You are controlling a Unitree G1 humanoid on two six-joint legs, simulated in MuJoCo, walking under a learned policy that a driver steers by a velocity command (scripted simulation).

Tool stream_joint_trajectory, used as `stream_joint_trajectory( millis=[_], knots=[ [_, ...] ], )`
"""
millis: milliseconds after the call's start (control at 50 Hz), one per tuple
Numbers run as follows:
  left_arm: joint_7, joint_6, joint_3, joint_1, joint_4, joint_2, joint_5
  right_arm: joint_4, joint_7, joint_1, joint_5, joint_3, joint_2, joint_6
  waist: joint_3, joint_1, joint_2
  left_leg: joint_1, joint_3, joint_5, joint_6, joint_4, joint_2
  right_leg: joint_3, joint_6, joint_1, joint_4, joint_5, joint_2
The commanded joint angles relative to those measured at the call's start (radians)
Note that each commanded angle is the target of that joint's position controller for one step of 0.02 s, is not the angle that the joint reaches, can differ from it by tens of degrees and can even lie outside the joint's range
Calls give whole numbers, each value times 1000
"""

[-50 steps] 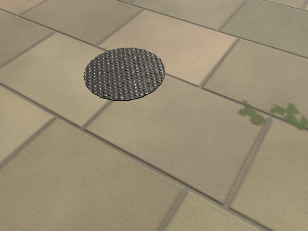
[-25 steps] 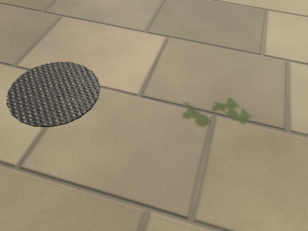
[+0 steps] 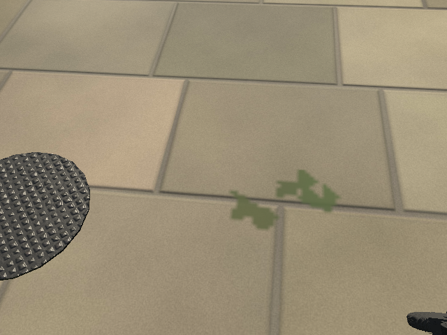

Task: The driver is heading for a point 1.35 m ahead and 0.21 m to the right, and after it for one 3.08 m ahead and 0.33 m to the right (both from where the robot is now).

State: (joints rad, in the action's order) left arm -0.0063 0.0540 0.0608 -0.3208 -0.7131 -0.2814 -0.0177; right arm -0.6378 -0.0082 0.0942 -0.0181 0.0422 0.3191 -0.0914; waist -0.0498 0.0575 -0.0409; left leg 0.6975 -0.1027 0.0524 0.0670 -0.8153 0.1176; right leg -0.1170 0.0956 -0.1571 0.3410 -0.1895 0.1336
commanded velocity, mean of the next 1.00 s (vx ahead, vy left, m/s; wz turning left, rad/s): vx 0.48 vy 0.00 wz -0.38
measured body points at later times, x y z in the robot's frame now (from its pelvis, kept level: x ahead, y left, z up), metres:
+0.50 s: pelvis +0.27 +0.04 +0.00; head +0.30 +0.03 +0.45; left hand +0.52 +0.25 -0.09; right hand +0.23 -0.25 -0.12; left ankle +0.26 +0.15 -0.75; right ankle +0.34 -0.14 -0.67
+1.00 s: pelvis +0.50 -0.11 +0.00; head +0.52 -0.13 +0.45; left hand +0.68 +0.12 -0.11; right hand +0.53 -0.42 -0.11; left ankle +0.67 +0.02 -0.67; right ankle +0.45 -0.17 -0.75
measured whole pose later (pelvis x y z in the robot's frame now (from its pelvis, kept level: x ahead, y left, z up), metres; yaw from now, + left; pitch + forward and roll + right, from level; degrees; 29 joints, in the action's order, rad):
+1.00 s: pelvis +0.50 -0.11 +0.00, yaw -20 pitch +0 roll -1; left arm -0.01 0.09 0.06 -0.29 -0.77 -0.26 0.02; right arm -0.77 0.00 0.20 0.02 0.06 0.32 -0.04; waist -0.05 0.03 -0.05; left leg 0.66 -0.07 0.13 0.04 -0.98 0.11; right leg 0.13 0.07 -0.09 0.28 -0.20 0.05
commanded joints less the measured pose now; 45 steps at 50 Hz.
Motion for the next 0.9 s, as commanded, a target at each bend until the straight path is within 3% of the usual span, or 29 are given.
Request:
stream_joint_trajectory(
  millis=[20, 60, 120, 160, 180, 200, 220, 240, 260, 280, 300, 320, 360, 400, 500, 600, 620, 660, 680, 700, 720, 740, 760, 780, 800, 820, 840, 860, 900],
  knots=[
    [15, 8, 46, -4, 49, -178, -9, 78, 9, -99, 9, 5, 41, -17, 28, 16, 101, -149, 58, -150, 9, 186, -79, -164, 127, -111, -95, 119, -193],
    [19, 2, 46, -36, 32, -179, -13, 92, 21, -143, 20, 9, 55, -27, 28, 31, 114, -168, 42, -152, -1, 251, -98, -213, 124, -68, -54, 92, -214],
    [24, -11, 45, -44, 22, -172, -14, 93, 33, -129, 26, 26, 89, -37, 41, 9, 148, -205, 12, -50, -34, 316, -111, -307, 103, 31, 39, 93, -251],
    [24, -18, 44, -20, 26, -163, -9, 70, 28, -22, 26, 44, 112, -43, 68, -52, 175, -347, 35, 16, -76, 358, -119, -328, 76, 34, 122, 170, -242],
    [19, -16, 30, -15, 34, -123, -4, 55, 21, 88, 16, 59, 143, -49, 152, -109, 151, -539, 12, 9, -120, 371, -72, -284, 43, -7, 273, 205, -189],
    [16, -13, 7, -38, 55, -57, 18, 47, 10, 243, 3, 72, 200, -46, 316, -157, 15, -820, -167, 46, -184, 343, 113, -188, 2, -147, 567, -1, -117],
    [16, -3, -4, -169, 78, -34, -23, 6, 21, 297, -4, 86, 246, -33, 406, -89, -340, -1074, -654, 323, -333, 466, 309, -86, -56, -502, 854, -422, -7],
    [21, -6, 16, -144, 49, -146, -33, 30, 25, 261, 16, 64, 138, -27, 308, -111, -187, -1009, -678, 530, -303, 512, 303, -103, -74, -608, 972, -363, -98],
    [21, -12, 30, -30, 63, -190, -26, 35, 17, 222, 19, 51, 89, -19, 182, -137, -86, -887, -503, 487, -260, 523, 259, -67, -84, -629, 989, -265, -129],
    [22, -17, 30, 19, 75, -175, -13, 36, 16, 177, 10, 44, 79, -13, 110, -120, -14, -766, -378, 349, -242, 540, 215, -37, -93, -595, 968, -198, -160],
    [19, -17, 32, 54, 87, -157, -3, 25, 14, 154, 6, 38, 63, -10, 51, -106, -4, -680, -281, 243, -237, 566, 172, -34, -94, -579, 919, -154, -186],
    [13, -20, 31, 40, 91, -135, -10, 18, 11, 145, -1, 37, 62, -14, 41, -82, -54, -623, -212, 183, -233, 592, 152, -27, -95, -532, 893, -125, -212],
    [9, -32, 26, 37, 91, -98, -15, -3, 12, 143, 10, 38, 51, -23, 30, -75, -76, -586, -111, 106, -243, 631, 130, 2, -101, -516, 852, -109, -226],
    [7, -39, 20, 75, 107, -77, -8, -24, 12, 150, 15, 47, 72, -28, 14, -75, -52, -588, -46, 28, -259, 656, 142, 7, -109, -555, 790, -71, -237],
    [-17, -25, 10, 177, 127, -58, -5, -63, 7, 157, 15, 59, 116, -15, 3, -102, -23, -640, 127, -106, -240, 669, 124, 47, -110, -550, 529, 155, -238],
    [-48, -17, 1, 324, 179, -47, -10, -109, 3, 218, 35, 70, 160, 8, -43, -145, -13, -724, 221, -158, -214, 653, 152, 125, -70, -509, 333, 185, -215],
    [-53, -17, 4, 335, 189, -54, -9, -115, 2, 222, 41, 73, 168, 14, -44, -139, -17, -753, 235, -217, -206, 632, 161, 138, -56, -500, 311, 149, -206],
    [-55, -19, 14, 317, 199, -70, 0, -131, 2, 243, 54, 77, 189, 25, -6, -106, -34, -778, 251, -515, -201, 538, 174, 174, -14, -387, 278, 37, -148],
    [-51, -20, 28, 251, 189, -92, 4, -141, 2, 247, 58, 76, 200, 30, 41, -56, -47, -777, 258, -665, -197, 440, 174, 187, 14, -274, 256, -3, -113],
    [-42, -22, 53, 99, 147, -134, 3, -147, 1, 234, 60, 68, 193, 36, 118, 39, -32, -719, 287, -716, -176, 272, 147, 199, 48, -57, 182, 54, -77],
    [-24, -28, 80, -70, 101, -195, 3, -140, -2, 232, 47, 48, 157, 32, 205, 119, 5, -513, 297, -513, -142, 32, 109, 103, 80, 244, 184, 103, -135],
    [-8, -24, 91, -105, 91, -310, 11, -97, 12, 335, 11, -2, 9, 17, 334, 22, 267, -87, 267, 399, -77, -366, -55, -405, 229, 605, 164, 37, -453],
    [-8, -13, 72, -134, 113, -246, 14, -116, 18, 296, 50, 8, 87, -7, 487, 85, 193, -13, 33, 564, -76, -548, -122, -664, 308, 598, 18, -52, -565],
    [-14, 1, 54, -83, 96, -192, 19, -82, 22, 183, 88, 33, 155, -15, 315, 94, 134, 67, 1, 492, -86, -561, -75, -468, 244, 478, -4, 9, -518],
    [-15, 9, 45, -31, 81, -165, 13, -67, 20, 145, 84, 27, 137, -19, 203, 51, 119, 59, 16, 402, -94, -483, -25, -312, 196, 334, -16, 69, -467],
    [-17, 16, 33, 29, 74, -126, 14, -76, 15, 133, 58, 29, 125, -15, 139, 12, 93, 22, 21, 335, -88, -417, 8, -219, 162, 215, -42, 117, -423],
    [-18, 25, 22, 74, 77, -88, 22, -91, 14, 163, 49, 34, 121, 0, 104, -26, 101, -35, 10, 267, -86, -384, 29, -144, 136, 135, -86, 151, -386],
    [-18, 35, 24, 90, 74, -93, 28, -105, 17, 211, 52, 33, 105, 16, 105, -52, 139, -96, 6, 229, -73, -381, 34, -112, 145, 73, -124, 176, -392],
    [-18, 57, 27, 113, 50, -92, 29, -120, 15, 239, 50, 31, 73, 40, 68, -81, 110, -116, 2, 198, -47, -345, 27, -15, 146, 7, -163, 321, -384]
  ],
)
